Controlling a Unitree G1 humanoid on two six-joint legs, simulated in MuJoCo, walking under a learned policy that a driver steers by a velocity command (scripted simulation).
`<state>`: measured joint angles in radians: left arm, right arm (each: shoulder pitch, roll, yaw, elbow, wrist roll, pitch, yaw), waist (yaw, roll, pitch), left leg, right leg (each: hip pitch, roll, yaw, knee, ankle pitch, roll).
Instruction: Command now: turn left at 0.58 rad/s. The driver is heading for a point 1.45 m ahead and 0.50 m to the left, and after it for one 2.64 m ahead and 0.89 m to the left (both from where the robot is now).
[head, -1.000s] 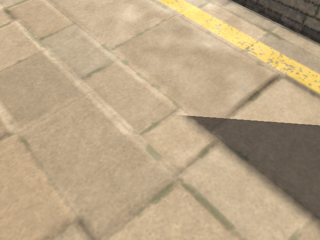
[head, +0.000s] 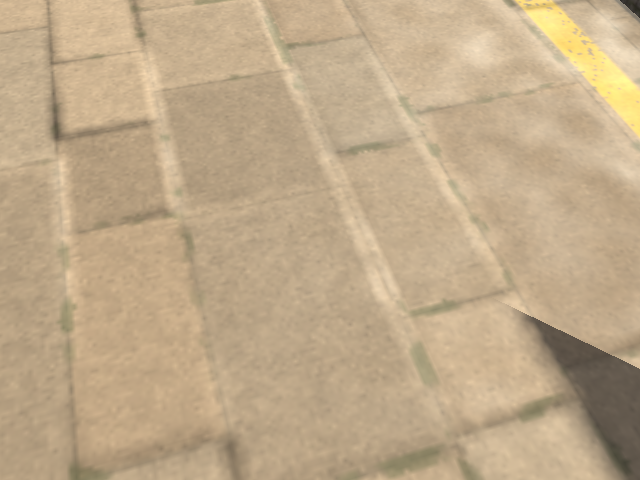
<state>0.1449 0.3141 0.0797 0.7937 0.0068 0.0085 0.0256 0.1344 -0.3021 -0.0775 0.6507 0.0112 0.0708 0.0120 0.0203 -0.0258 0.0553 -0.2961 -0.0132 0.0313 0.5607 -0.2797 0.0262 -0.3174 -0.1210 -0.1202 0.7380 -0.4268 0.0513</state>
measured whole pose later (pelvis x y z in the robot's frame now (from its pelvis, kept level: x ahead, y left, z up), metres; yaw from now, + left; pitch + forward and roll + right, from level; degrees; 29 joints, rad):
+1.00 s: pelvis -0.01 +0.02 +0.01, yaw +27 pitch +0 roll +0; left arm 0.18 0.32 0.07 0.80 0.00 0.03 0.02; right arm 0.15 -0.24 -0.02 0.67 -0.02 0.01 0.00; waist 0.02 -0.04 0.04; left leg -0.22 -0.03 -0.02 0.45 -0.24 0.04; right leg -0.38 -0.06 0.02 0.88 -0.45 0.09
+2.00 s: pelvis +0.14 +0.08 +0.01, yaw +28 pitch +2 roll +0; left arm 0.01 0.26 0.02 0.77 -0.02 -0.09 -0.05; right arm 0.49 -0.21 -0.02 1.02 0.01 -0.07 -0.01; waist -0.08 -0.02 0.03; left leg 0.14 -0.02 -0.02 0.16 -0.33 0.02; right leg -0.65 -0.06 -0.04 0.70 -0.07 -0.01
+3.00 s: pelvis +0.62 +0.35 +0.02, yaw +19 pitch +0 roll +2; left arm 0.18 0.29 0.07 0.84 -0.02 -0.04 -0.01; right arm 0.30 -0.25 -0.06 0.93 -0.02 -0.11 0.00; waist -0.05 -0.05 0.03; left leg -0.02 -0.05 0.19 0.22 -0.21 0.05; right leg -0.69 -0.12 0.08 0.87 -0.03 -0.01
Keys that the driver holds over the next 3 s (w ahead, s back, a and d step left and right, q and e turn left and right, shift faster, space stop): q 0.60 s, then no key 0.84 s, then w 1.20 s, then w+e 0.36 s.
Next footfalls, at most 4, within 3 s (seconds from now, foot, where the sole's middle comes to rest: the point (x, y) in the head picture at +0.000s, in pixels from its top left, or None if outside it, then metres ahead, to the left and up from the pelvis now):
0.42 right None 0.09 -0.12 -0.77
0.80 left None -0.02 0.13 -0.77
1.14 right None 0.09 -0.10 -0.77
2.10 right None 0.42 0.09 -0.77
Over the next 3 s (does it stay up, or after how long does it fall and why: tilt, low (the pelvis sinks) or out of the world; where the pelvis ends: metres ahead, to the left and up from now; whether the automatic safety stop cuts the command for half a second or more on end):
stays up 0.62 0.35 0.02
